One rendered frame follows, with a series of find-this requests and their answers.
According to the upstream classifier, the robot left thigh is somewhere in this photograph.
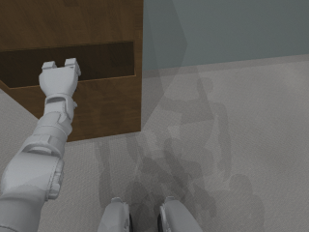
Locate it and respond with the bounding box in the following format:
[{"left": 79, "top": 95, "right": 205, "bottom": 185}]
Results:
[{"left": 97, "top": 201, "right": 130, "bottom": 232}]

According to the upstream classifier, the left robot hand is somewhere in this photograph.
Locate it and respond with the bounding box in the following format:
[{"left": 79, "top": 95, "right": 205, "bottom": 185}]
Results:
[{"left": 39, "top": 58, "right": 81, "bottom": 109}]

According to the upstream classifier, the left robot forearm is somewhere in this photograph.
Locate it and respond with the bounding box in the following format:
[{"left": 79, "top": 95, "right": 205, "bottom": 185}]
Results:
[{"left": 0, "top": 94, "right": 74, "bottom": 195}]

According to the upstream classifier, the drawer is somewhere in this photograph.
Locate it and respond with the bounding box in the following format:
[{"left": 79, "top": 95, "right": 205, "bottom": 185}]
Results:
[{"left": 0, "top": 40, "right": 135, "bottom": 88}]

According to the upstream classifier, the robot right thigh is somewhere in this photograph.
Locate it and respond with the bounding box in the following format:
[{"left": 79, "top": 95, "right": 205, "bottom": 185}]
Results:
[{"left": 159, "top": 200, "right": 203, "bottom": 232}]

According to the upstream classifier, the left robot upper arm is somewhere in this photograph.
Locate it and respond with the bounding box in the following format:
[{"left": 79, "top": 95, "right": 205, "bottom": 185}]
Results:
[{"left": 0, "top": 152, "right": 65, "bottom": 232}]

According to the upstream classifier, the robot thigh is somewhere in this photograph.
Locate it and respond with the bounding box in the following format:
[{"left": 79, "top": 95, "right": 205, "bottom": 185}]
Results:
[
  {"left": 159, "top": 200, "right": 203, "bottom": 232},
  {"left": 97, "top": 201, "right": 130, "bottom": 232}
]

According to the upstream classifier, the cabinet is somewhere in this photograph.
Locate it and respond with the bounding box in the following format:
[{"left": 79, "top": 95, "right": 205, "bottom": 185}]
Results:
[{"left": 0, "top": 0, "right": 144, "bottom": 142}]

